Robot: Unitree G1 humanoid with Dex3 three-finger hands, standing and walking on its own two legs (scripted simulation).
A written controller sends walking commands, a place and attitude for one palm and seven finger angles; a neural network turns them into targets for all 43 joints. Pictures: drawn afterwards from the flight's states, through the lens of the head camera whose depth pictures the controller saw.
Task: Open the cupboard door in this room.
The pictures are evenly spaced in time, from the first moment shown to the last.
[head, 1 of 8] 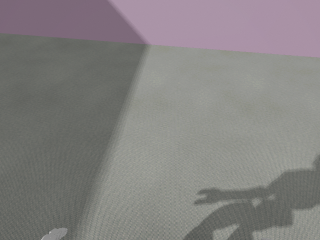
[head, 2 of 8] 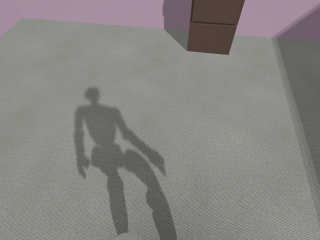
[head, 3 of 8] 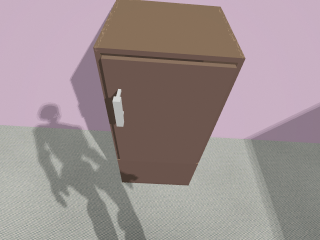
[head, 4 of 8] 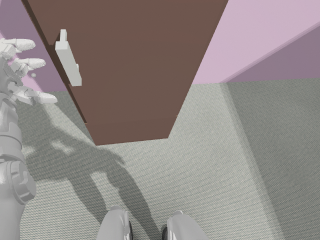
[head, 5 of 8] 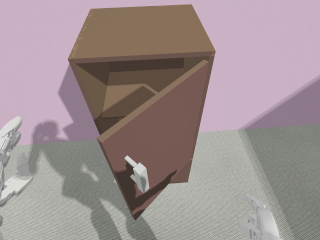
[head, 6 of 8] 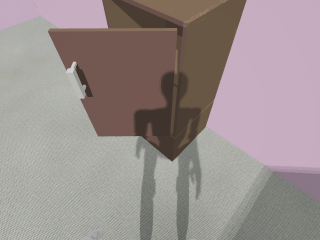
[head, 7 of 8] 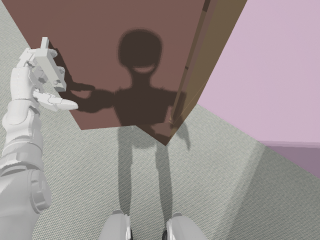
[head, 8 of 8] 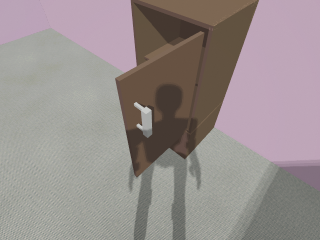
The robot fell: no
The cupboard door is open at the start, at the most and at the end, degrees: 0 89 89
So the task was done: yes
